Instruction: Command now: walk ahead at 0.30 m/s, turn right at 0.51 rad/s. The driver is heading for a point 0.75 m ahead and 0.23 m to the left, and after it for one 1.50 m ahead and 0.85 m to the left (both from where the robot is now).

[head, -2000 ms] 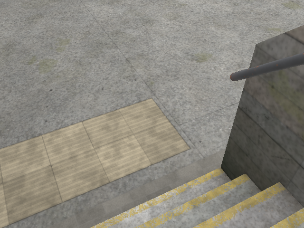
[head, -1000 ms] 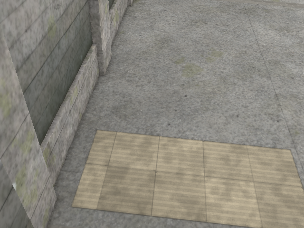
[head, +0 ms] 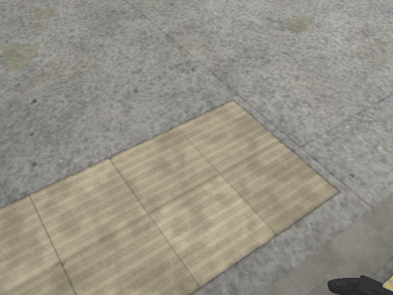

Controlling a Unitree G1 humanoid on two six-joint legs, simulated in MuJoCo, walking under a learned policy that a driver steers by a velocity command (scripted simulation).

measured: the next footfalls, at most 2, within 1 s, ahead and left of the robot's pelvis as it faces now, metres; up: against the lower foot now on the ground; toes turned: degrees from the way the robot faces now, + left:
left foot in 0.30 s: +0.22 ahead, +0.27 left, -0.22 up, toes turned +1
right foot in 0.66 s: +0.59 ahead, +0.22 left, -0.21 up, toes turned +24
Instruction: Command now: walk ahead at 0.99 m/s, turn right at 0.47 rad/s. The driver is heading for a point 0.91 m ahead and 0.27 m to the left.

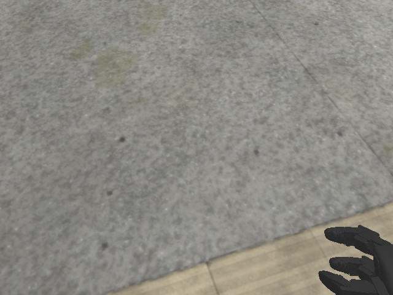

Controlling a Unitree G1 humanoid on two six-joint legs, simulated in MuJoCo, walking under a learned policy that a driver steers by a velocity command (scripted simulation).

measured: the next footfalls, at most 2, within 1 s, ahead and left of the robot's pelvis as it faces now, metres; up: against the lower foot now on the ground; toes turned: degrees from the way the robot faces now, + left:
left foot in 0.02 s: +0.18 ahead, +0.15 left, +0.00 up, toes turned -4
right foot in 0.38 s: +0.55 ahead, -0.11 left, +0.00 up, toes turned +7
